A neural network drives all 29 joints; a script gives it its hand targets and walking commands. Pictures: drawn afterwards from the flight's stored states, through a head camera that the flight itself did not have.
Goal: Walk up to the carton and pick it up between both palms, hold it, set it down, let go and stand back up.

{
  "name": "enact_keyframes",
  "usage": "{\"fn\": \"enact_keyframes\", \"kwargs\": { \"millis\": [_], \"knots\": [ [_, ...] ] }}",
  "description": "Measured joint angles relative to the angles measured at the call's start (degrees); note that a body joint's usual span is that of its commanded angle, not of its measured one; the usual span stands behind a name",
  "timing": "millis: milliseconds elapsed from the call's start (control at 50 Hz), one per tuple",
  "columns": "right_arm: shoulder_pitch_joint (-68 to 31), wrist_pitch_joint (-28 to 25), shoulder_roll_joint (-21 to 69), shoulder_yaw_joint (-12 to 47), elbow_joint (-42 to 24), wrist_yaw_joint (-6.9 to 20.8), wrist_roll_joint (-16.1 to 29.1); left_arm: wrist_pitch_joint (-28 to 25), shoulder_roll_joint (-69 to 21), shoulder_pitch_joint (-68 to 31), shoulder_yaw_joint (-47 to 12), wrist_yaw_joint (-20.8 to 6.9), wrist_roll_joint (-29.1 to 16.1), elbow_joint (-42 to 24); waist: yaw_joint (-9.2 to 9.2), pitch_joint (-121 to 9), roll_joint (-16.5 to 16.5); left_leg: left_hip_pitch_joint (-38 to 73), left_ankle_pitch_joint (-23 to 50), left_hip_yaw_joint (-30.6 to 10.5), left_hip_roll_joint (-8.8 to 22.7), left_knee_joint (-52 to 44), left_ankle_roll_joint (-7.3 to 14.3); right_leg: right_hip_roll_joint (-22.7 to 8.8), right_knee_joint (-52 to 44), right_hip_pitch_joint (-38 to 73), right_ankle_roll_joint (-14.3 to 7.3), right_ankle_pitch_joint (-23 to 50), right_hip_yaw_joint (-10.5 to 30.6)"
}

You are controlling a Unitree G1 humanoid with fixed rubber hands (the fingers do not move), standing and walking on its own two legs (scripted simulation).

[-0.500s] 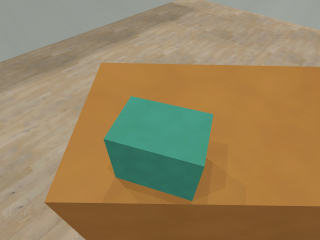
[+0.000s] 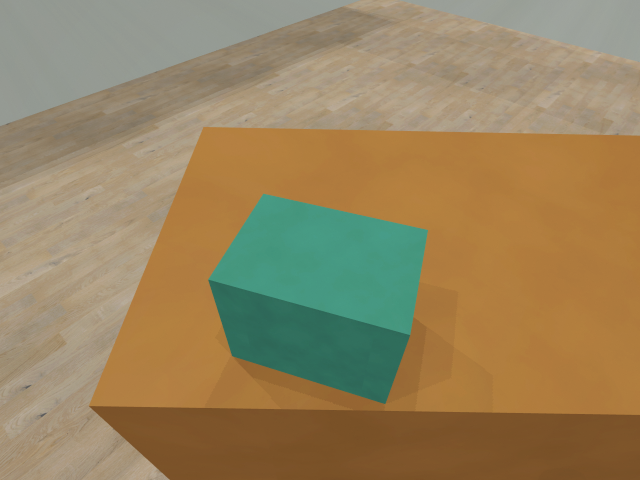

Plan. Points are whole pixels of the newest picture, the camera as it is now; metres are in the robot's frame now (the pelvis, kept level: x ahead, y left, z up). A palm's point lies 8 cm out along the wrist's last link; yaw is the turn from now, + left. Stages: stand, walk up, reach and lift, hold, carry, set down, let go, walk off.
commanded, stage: stand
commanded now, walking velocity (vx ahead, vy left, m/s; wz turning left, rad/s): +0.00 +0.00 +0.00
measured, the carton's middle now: (323, 297) +0.38 +0.01 +0.01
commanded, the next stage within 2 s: none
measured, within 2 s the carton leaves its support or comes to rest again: neither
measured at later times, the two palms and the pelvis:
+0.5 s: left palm out of the picture +0.00 +0.24 -0.14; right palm out of the picture -0.01 -0.23 -0.14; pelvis +0.00 +0.00 +0.00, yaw +0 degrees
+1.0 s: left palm out of the picture +0.00 +0.24 -0.14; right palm out of the picture +0.00 -0.23 -0.14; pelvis +0.00 +0.00 +0.00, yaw +0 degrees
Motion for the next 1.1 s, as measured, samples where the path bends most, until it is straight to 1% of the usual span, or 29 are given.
{"fn": "enact_keyframes", "kwargs": {
  "millis": [1100],
  "knots": [
    [-0.1, -0.1, 0.5, 0.0, 0.8, -0.1, 0.0, 0.0, -0.4, 0.0, 0.0, 0.1, 0.0, 0.8, 0.08, -0.1, 0.0, -0.2, 0.2, -0.3, -0.1, -0.1, 0.0, -0.3, -0.3, 0.1, 0.2, 0.1, -0.3]
  ]
}}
